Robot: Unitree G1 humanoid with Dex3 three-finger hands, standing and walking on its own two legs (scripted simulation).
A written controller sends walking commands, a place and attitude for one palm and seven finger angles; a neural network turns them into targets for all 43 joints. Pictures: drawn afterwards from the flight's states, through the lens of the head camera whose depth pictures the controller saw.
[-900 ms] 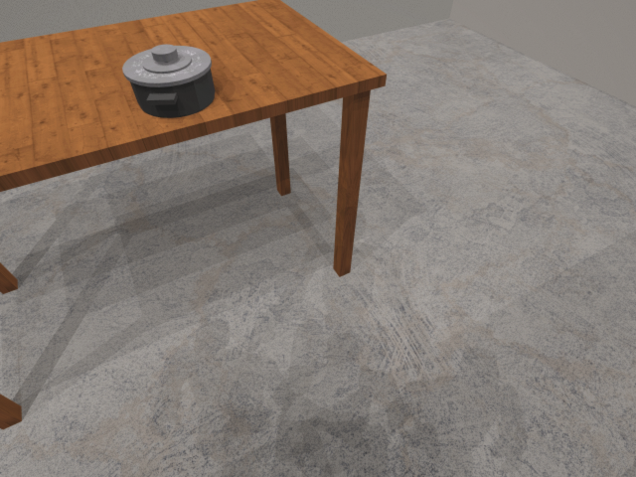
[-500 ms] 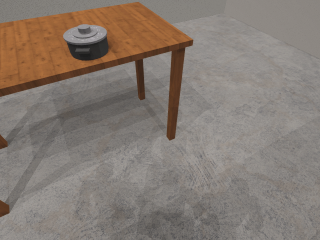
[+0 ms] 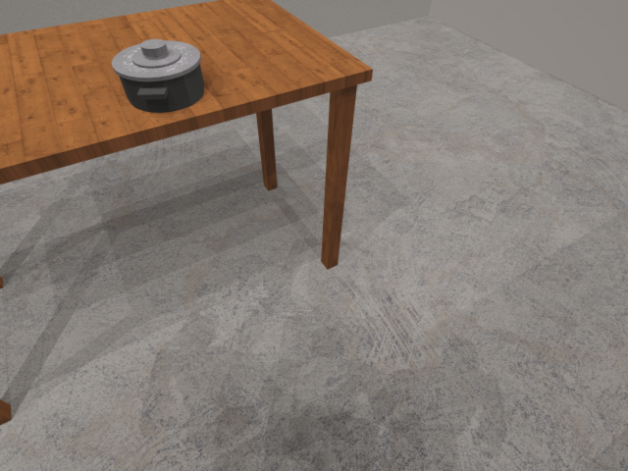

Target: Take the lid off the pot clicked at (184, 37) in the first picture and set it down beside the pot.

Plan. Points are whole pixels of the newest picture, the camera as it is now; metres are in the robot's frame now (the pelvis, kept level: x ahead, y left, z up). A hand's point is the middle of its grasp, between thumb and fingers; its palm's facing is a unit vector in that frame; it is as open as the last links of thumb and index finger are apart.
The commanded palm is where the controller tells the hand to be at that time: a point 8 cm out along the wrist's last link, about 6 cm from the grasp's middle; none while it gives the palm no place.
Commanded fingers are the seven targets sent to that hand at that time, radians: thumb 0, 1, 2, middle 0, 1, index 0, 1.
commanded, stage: walk to a spot facing it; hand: left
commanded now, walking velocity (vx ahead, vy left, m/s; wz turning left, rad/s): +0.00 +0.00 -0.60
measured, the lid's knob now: (154, 47) +0.83 +0.39 +0.15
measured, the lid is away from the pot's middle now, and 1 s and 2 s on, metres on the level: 0.00 0.00 0.00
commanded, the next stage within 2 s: none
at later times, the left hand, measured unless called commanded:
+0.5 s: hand out of the picture +0.04 +0.15 -0.15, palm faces -0.15 -0.97 -0.21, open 7.4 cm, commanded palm none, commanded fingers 0.00 0.90 0.90 -0.20 -0.30 -0.20 -0.30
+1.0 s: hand (264, 312) +0.41 +0.13 -0.16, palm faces -0.51 -0.83 -0.24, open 7.4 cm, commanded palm none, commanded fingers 0.00 0.90 0.90 -0.20 -0.30 -0.20 -0.30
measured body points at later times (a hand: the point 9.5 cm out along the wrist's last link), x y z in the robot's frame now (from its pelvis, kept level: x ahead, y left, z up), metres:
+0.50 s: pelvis +0.05 -0.03 +0.00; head +0.07 -0.05 +0.45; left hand +0.04 +0.21 -0.14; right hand +0.08 -0.29 -0.14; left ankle +0.11 +0.12 -0.67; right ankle -0.01 -0.10 -0.74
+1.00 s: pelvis +0.22 -0.01 +0.00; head +0.25 -0.01 +0.45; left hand +0.44 +0.17 -0.14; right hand +0.11 -0.23 -0.14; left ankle +0.24 +0.09 -0.74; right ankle +0.20 -0.14 -0.67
